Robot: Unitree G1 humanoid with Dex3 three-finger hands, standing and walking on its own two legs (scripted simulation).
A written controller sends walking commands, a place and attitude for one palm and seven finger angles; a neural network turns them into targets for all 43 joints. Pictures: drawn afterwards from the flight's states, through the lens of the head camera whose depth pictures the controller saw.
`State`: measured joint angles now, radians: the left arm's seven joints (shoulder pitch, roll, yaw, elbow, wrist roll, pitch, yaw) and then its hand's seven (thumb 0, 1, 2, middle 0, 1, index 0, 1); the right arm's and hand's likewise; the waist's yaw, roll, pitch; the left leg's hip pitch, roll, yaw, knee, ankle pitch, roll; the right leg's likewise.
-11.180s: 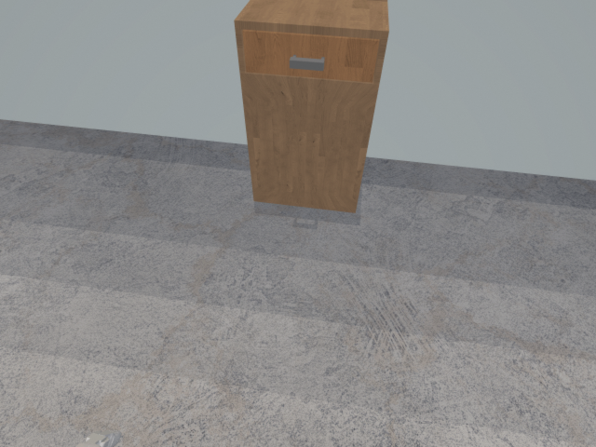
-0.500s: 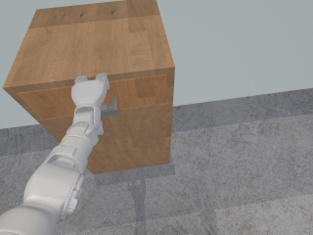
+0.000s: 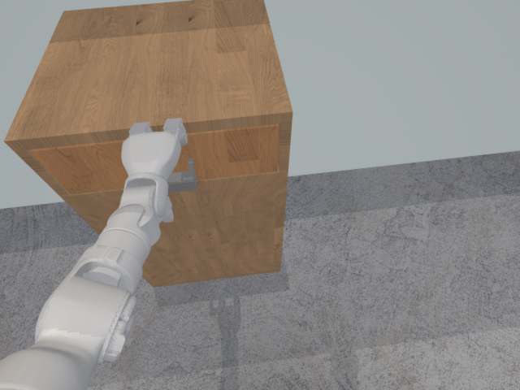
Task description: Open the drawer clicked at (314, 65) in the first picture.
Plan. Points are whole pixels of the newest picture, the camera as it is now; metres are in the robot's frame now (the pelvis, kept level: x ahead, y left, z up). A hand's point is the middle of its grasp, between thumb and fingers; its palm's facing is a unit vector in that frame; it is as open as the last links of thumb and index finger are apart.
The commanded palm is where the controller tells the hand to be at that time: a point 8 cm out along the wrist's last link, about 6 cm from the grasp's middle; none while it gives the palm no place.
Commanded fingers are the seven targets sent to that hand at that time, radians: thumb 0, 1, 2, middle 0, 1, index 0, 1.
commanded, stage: move the hooked fingers above the handle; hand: left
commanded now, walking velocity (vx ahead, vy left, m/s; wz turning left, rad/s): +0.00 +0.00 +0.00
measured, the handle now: (166, 174) +0.51 +0.17 -0.03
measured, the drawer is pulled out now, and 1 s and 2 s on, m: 0.00 0.00 0.00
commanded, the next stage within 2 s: lower the fingers behind the handle in 1.48 s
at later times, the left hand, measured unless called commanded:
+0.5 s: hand (160, 177) +0.45 +0.16 +0.04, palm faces +0.05 -0.03 -1.00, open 13.8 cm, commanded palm +0.44 +0.18 +0.09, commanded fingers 0.00 -0.50 0.30 -0.30 -1.20 -0.30 -1.20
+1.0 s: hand (158, 175) +0.47 +0.17 +0.03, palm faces +0.06 -0.04 -1.00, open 13.8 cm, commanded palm +0.44 +0.18 +0.09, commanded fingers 0.00 -0.50 0.30 -0.30 -1.20 -0.30 -1.20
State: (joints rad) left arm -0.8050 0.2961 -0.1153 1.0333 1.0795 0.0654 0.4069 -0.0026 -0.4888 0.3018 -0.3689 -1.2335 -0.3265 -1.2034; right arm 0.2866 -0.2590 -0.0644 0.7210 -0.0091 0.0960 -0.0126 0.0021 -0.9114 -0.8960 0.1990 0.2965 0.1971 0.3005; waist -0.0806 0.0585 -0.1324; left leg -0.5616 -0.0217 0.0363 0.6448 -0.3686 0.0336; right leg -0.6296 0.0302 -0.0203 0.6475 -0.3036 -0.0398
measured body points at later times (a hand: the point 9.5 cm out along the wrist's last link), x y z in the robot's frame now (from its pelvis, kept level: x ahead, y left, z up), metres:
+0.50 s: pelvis -0.01 +0.01 +0.00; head +0.06 -0.01 +0.44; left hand +0.44 +0.16 +0.09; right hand +0.05 -0.26 -0.14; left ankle -0.05 +0.10 -0.72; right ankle -0.01 -0.09 -0.72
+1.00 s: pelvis -0.01 +0.01 -0.01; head +0.07 -0.01 +0.44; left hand +0.46 +0.17 +0.09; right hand +0.01 -0.27 -0.14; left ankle -0.05 +0.10 -0.72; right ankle -0.01 -0.09 -0.72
